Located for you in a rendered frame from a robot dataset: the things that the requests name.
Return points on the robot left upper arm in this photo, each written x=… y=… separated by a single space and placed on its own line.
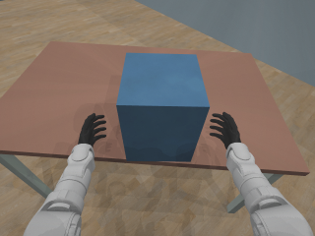
x=55 y=223

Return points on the robot left forearm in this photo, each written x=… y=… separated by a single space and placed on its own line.
x=73 y=184

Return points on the robot right upper arm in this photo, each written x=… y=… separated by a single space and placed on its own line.
x=281 y=220

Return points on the right robot hand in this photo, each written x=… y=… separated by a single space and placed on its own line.
x=228 y=129

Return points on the carton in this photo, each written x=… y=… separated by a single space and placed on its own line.
x=162 y=106

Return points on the robot right forearm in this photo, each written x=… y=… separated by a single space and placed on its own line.
x=252 y=185

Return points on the left robot hand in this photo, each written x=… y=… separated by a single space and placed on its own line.
x=87 y=135

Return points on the table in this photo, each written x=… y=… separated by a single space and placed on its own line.
x=44 y=110

